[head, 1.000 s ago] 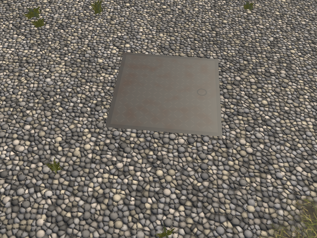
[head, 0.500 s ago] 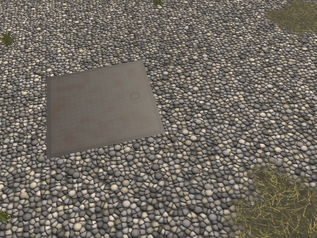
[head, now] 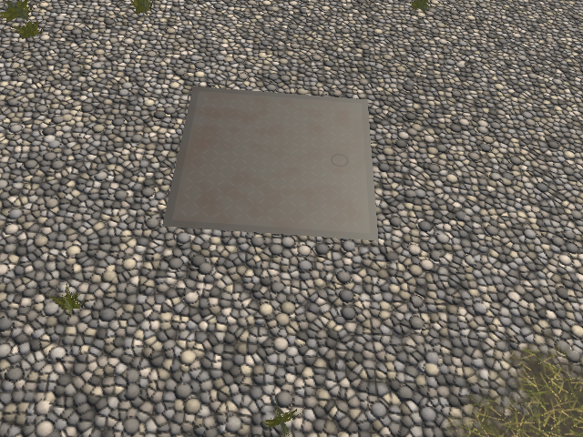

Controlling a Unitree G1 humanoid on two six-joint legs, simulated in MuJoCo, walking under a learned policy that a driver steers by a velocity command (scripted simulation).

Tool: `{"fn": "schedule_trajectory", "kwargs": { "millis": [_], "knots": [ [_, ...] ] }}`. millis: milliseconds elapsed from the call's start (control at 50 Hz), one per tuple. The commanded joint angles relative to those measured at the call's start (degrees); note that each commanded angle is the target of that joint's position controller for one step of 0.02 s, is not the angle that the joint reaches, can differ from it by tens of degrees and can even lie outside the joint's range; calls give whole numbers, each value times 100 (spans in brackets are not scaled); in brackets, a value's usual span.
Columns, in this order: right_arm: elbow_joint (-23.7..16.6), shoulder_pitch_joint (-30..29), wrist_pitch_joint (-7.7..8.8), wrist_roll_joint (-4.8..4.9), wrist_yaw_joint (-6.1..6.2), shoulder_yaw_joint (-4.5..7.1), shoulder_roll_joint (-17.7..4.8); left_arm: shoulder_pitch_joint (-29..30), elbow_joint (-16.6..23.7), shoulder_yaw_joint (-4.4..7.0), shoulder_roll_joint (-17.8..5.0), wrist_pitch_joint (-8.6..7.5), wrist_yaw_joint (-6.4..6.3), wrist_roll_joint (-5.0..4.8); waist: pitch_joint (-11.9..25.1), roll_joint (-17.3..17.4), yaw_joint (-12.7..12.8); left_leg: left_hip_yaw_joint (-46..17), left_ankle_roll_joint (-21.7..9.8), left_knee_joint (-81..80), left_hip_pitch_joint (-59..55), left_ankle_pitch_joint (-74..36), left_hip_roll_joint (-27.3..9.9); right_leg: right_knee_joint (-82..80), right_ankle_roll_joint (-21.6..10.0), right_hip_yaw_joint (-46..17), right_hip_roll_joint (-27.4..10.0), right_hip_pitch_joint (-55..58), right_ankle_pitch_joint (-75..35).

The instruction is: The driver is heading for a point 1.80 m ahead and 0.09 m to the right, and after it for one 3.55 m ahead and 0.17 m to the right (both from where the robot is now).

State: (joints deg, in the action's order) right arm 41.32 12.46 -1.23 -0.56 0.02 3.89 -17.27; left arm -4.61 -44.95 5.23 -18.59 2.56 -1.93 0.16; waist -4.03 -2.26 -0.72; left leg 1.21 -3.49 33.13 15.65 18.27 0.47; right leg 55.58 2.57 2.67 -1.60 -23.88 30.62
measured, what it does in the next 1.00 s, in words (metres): walks ahead: right foot, then right foot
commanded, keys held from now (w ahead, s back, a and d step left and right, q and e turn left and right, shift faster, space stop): q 0.14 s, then no key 0.08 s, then e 0.14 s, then w+e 0.58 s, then w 0.04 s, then w+q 0.02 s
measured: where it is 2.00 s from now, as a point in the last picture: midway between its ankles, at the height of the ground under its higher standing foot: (334, 293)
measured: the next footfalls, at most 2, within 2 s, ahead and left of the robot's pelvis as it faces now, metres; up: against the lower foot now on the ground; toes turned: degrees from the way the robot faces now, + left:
right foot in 0.40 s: +0.08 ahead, -0.14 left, +0.00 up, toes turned +8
right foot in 0.98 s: +0.36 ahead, -0.19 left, +0.00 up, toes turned -13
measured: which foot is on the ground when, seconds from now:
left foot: down 0.00-0.98, up 1.00-1.00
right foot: up 0.00-0.38, down 0.40-0.62, up 0.64-0.96, down 0.98-1.00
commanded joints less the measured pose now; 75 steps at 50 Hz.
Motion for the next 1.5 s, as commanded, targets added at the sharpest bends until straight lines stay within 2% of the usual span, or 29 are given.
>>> {"fn": "schedule_trajectory", "kwargs": {
  "millis": [20, 220, 340, 380, 420, 440, 480, 520, 540, 600, 620, 640, 660, 680, 760, 860, 920, 960, 980, 1000, 1020, 1040, 1060, 1080, 1100, 1160, 1300, 1420, 1500],
  "knots": [
    [-450, -212, 229, 115, 64, 259, -1017, 341, 441, 155, -590, -111, -62, -10, 622, 689, 20, -2064, -1035, -1449, -1271, -2676, -1580, 1019, 14, -704, -63, -1467, -341],
    [-582, -158, 89, 56, 201, 177, -948, 145, 311, 102, -405, -201, -36, -49, 683, 1028, -74, -1921, -929, -1468, -1164, -2085, -1113, -571, 368, -703, 69, -724, -1314],
    [-328, -437, 113, -97, 73, -77, -496, -93, 145, -29, -278, -294, 100, -54, 632, 1029, -100, -1650, -877, -1396, -485, -1856, -1052, -1978, 224, -446, -122, 757, -1400],
    [-188, -441, 132, -46, 46, -91, -538, -282, 91, -66, -282, -340, 134, -35, 601, 826, 82, -1537, -648, -1332, -359, -1163, -902, -3116, 50, -309, -7, 1345, -2235],
    [-122, -197, 209, -135, 41, -77, -607, -367, 118, -44, -635, -359, 103, -19, 593, 427, -98, -1357, -299, -1079, -85, 591, -474, -2898, -234, -749, -284, 1660, -2658],
    [-224, -154, 251, -156, 40, -61, -602, -417, 62, 38, -934, -349, 93, -147, 536, -30, -290, -956, -190, -907, 146, 1362, -33, -2753, -596, -949, -308, 1457, -1656],
    [-354, -611, 332, 15, 94, -40, -569, -741, -7, 15, -730, -417, 135, -184, -2, -450, 3, -416, -30, -213, 259, 1574, 177, -3614, -1115, -1876, -531, 588, 769],
    [-437, -597, 475, 121, 83, -60, -311, -949, -46, 4, -747, -519, 160, -163, -206, -1187, -34, -144, 31, 262, 444, 1040, 321, -4289, -1493, -3117, -1035, 694, 1129],
    [-444, -581, 560, 130, 55, -43, -302, -935, -12, 16, -767, -530, 151, -171, -192, -1213, -47, -259, -27, 52, 465, 817, 248, -4275, -1561, -3362, -1114, 859, 816],
    [-165, 179, 740, 115, -33, 78, -438, -148, 403, -35, -554, -480, 114, -228, 322, -609, -534, -590, -213, -1109, -1331, 49, -172, -3421, -1069, -2478, -484, 92, -731],
    [-2, 724, 740, 70, -15, 180, -722, 131, 612, -120, -214, -516, 105, -223, 488, 159, -716, -1399, -356, -1502, -2351, 149, -736, -2150, -706, -1573, 136, -799, -1288],
    [102, 975, 712, 80, -23, 314, -1143, 158, 846, -163, -135, -592, 129, -202, 372, 1269, -668, -2688, -791, -1831, -3016, -619, -1725, -1052, -466, -945, 460, -1894, -766],
    [158, 1093, 676, 51, -7, 272, -878, -39, 811, -90, -399, -614, 129, -185, 175, 1143, -573, -2971, -1128, -1655, -3210, -1876, -2331, -15, -409, -1003, 186, -2664, 186],
    [164, 1174, 656, 7, 13, 218, -647, -242, 739, -67, -420, -608, 151, -243, 189, 724, -476, -2668, -1152, -1548, -3339, -2468, -2334, 653, -456, -1185, 25, -2981, 145],
    [165, 905, 564, 38, 41, 141, -446, 186, 954, -201, -4, -539, 367, -294, -120, 662, -405, -1060, -625, -2052, -2797, -2748, -1731, 594, -425, -733, -322, -3166, -1068],
    [160, 724, 609, 101, 119, 209, -953, 722, 1378, -334, 180, -605, 622, -188, -85, 760, -384, 297, -413, -2417, -1265, -2940, -1244, -1360, -303, 133, -64, -1015, -2557],
    [236, 840, 605, 186, 134, 267, -1176, 419, 1447, -144, -255, -517, 590, -162, 270, 990, -11, 655, -229, -1524, -1642, -5471, -1441, -1691, -694, 386, 362, -179, -2321],
    [237, 859, 568, 227, 157, 256, -1192, -848, 1173, 114, -664, -436, 515, -165, 955, 922, 771, 831, -44, 174, -1154, -6161, -1394, -2075, -1123, 365, 680, 1706, -2557],
    [175, 858, 616, 160, 163, 186, -1073, -1735, 940, 261, -912, -352, 388, -159, 1233, 634, 1224, 802, 133, 1636, 85, -4780, -1200, -2148, -1324, -275, 406, 3239, -2501],
    [-19, 1635, 675, -66, 60, -100, -119, -1745, 898, 266, -1424, -376, 296, -142, 1965, -1054, 431, 561, 379, 3982, 2074, 1347, -286, -2527, -2154, -3358, -1400, 4892, -1767],
    [40, 1365, 819, 161, -13, -59, -595, -1933, 1063, 166, -1102, -457, 311, -99, 2895, -495, 849, -711, 323, 4805, 2361, 1575, -88, -3623, -2546, -5167, -2075, 4779, -533],
    [-197, 611, 838, 413, -15, 59, -907, -1611, 946, 90, -855, -545, 360, -68, 1748, -138, 871, -692, 276, 4843, 2817, 1005, -311, -3950, -2203, -4298, -1862, 3932, -460],
    [-288, 393, 852, 411, 15, 18, -836, -1221, 897, 37, -734, -605, 372, -99, 1033, 35, 590, -604, 205, 4374, 2731, 419, -596, -4084, -1981, -3437, -1645, 2915, -802],
    [-184, 410, 817, 293, 59, 26, -787, -877, 887, -22, -536, -663, 381, -47, 730, 164, 342, -582, 217, 4055, 2419, 53, -816, -4150, -1814, -2826, -1420, 2145, -1374],
    [-84, 668, 723, 249, 59, 51, -780, -671, 892, -71, -357, -724, 398, 42, 630, -46, 84, -671, 220, 3863, 2005, -242, -982, -4295, -1734, -2319, -1199, 1606, -1861],
    [128, 999, 445, 236, 78, 37, -537, -575, 685, -68, -256, -911, 421, 36, 482, -117, -152, -697, 348, 3541, 1665, -580, -1051, -4758, -1704, -1455, -1043, 958, -2308],
    [-115, 6, 534, 189, -4, 27, -339, -898, 322, -49, -396, -956, 254, 58, 99, 21, 215, -762, 428, 1477, 2366, -2644, -659, -4940, -1134, -80, -752, 1563, -3451],
    [-610, -971, 567, 193, -263, -114, -72, -1489, -23, -5, -573, -739, 158, -14, -191, 144, 639, -270, 235, 348, 2988, -2339, -548, -4634, -1011, 284, -1156, 2985, -4502],
    [-904, -961, 540, 188, -424, -57, -204, -1436, 8, 42, -813, -510, 42, -27, 209, -153, 369, 425, -92, 189, 2323, -1169, -42, -3535, -951, 569, -1290, 3449, -7356]
  ]
}}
